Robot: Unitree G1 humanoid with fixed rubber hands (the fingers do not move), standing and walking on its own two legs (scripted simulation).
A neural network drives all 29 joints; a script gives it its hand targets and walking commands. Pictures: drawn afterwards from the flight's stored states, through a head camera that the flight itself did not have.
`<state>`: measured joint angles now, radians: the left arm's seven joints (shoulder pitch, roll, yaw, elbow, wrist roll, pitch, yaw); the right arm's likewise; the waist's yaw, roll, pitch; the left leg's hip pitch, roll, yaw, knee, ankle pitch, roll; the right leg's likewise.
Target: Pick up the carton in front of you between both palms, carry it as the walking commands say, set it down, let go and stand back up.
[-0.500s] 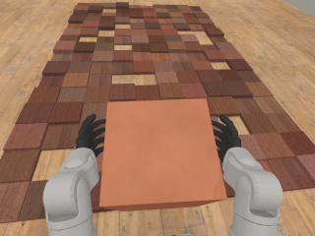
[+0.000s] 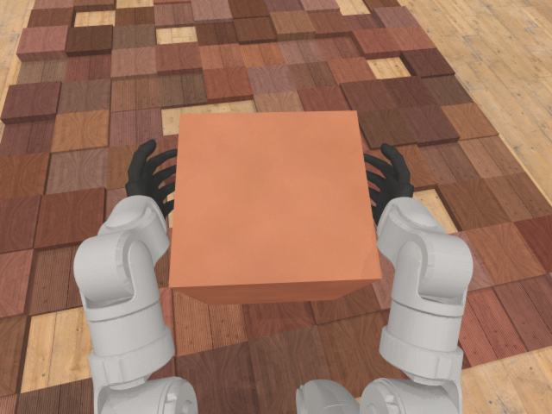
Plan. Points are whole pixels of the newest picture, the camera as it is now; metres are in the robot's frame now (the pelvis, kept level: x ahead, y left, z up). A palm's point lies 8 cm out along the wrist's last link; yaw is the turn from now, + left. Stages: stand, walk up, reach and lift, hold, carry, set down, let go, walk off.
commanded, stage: carry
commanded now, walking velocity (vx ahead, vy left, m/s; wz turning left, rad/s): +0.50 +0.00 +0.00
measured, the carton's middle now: (271, 224) +0.36 -0.01 +0.04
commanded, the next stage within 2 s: none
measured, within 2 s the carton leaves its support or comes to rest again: neither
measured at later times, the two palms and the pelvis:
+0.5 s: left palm (94, 24) +0.62 +0.23 +0.18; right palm (298, 1) +0.68 -0.07 +0.18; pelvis +0.33 +0.00 +0.06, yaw +7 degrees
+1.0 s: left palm out of the picture +0.93 +0.21 +0.13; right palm out of the picture +0.95 -0.09 +0.13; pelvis +0.62 +0.03 +0.01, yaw +4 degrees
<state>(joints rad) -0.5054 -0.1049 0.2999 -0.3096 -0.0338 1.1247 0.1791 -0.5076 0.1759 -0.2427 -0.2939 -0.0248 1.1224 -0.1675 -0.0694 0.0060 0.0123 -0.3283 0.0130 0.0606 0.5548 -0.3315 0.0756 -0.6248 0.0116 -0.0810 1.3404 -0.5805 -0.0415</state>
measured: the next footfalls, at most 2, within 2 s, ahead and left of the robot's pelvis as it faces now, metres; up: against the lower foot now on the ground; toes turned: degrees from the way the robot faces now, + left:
right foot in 0.16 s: +0.35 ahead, -0.05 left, +0.04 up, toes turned +1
left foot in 0.60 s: +0.51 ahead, +0.14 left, +0.03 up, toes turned +9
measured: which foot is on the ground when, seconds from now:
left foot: down 0.00-0.16, up 0.18-0.58, down 0.60-0.96, up 0.98-1.00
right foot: up 0.00-0.14, down 0.16-0.66, up 0.68-0.94, down 0.96-1.00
